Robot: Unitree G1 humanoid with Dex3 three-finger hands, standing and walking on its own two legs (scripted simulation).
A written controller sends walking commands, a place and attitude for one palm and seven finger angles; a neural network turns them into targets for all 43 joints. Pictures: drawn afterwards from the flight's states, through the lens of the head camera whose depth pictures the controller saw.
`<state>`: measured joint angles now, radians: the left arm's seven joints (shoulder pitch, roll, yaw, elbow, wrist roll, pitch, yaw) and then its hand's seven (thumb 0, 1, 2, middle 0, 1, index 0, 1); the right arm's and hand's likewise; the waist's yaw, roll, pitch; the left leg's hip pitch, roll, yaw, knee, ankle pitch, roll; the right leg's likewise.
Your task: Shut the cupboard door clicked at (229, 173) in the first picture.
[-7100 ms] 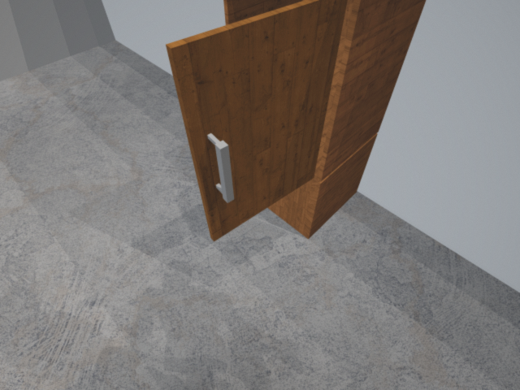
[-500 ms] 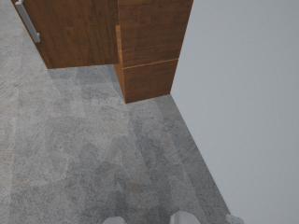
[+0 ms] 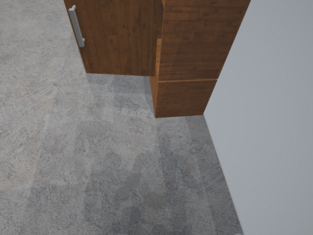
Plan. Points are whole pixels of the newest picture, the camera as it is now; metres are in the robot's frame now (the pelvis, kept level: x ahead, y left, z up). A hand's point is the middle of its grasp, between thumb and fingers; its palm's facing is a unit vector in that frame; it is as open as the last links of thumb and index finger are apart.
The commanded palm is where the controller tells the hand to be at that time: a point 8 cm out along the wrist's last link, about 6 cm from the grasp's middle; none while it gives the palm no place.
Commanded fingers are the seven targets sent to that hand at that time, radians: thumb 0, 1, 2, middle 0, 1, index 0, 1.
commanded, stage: take the last steps up to it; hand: left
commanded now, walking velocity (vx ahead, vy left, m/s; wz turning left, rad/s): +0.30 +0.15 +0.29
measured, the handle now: (78, 26) +0.96 +0.45 -0.03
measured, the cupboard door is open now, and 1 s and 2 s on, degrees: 83 83 83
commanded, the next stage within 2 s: come to a stop and stand still in 1.36 s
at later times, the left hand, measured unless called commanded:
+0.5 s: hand out of the picture +0.08 +0.19 -0.15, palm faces +0.17 -0.97 -0.19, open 7.4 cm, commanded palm none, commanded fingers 0.00 0.90 0.90 -0.20 -0.30 -0.20 -0.30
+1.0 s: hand (72, 160) +0.33 +0.30 -0.14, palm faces +0.13 -0.97 -0.22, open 7.4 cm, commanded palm none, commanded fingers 0.00 0.90 0.90 -0.20 -0.30 -0.20 -0.30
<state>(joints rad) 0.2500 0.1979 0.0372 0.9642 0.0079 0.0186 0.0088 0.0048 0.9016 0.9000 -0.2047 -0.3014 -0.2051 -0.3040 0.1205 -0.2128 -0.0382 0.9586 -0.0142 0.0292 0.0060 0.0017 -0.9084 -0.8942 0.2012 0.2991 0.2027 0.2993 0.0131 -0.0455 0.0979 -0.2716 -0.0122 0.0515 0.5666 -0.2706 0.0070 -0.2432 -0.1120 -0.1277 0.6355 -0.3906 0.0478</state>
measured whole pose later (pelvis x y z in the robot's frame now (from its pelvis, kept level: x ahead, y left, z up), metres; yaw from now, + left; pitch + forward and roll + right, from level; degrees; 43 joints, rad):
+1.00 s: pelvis +0.25 +0.10 +0.01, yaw +6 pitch -1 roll +3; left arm 0.13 0.18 0.05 0.98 0.02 0.00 -0.02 0.01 0.91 0.90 -0.20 -0.30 -0.20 -0.30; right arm 0.34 -0.17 -0.03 1.08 -0.03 -0.04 -0.01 0.00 -0.92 -0.89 0.20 0.30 0.21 0.30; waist -0.01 -0.01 0.06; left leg -0.06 -0.03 0.17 0.38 -0.31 0.03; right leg -0.43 -0.09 -0.11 0.68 -0.26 -0.01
